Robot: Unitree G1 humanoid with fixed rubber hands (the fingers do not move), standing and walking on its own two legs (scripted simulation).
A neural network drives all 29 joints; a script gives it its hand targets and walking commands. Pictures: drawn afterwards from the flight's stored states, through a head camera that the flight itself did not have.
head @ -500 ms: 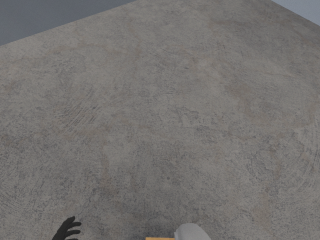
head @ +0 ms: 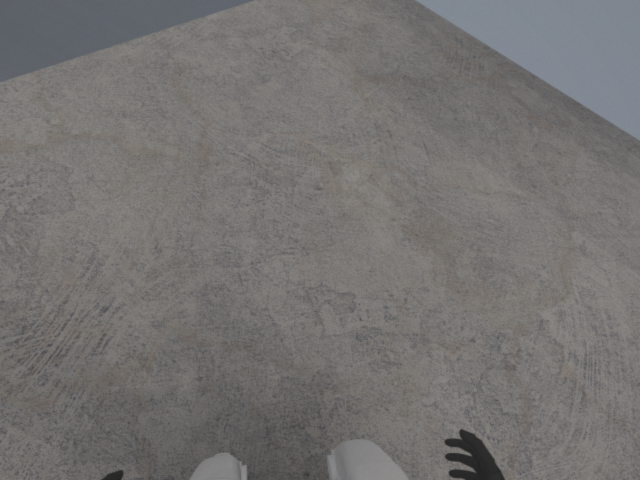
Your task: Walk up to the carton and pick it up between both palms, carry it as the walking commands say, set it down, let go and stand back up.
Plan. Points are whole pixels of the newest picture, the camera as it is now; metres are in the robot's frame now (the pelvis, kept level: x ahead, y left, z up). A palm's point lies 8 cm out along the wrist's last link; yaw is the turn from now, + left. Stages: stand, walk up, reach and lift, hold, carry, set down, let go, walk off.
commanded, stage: walk up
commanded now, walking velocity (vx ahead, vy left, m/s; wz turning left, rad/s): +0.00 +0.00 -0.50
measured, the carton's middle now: out of the picture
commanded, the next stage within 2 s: none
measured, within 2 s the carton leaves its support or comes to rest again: neither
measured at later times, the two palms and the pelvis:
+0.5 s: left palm (104, 361) +0.27 +0.25 -0.10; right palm (463, 308) +0.34 -0.28 -0.09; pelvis +0.20 -0.02 +0.02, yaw -10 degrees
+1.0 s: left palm (162, 239) +0.47 +0.21 -0.12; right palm (462, 287) +0.39 -0.30 -0.11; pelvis +0.33 -0.03 +0.01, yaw -16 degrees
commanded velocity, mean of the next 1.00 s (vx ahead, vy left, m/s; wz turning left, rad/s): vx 0.00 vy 0.00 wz -0.51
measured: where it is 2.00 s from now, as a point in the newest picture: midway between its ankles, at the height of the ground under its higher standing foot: (282, 341)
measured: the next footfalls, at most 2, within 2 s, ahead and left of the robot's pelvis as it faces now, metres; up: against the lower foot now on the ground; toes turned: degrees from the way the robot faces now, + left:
right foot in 0.24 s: +0.20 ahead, -0.15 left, +0.00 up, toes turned -2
left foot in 0.56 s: +0.24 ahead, +0.11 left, +0.00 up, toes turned -7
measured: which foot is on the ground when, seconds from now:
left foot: down 0.00-0.26, up 0.28-0.54, down 0.56-0.98, up 1.00-1.00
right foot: up 0.00-0.22, down 0.24-0.56, up 0.58-0.96, down 0.98-1.00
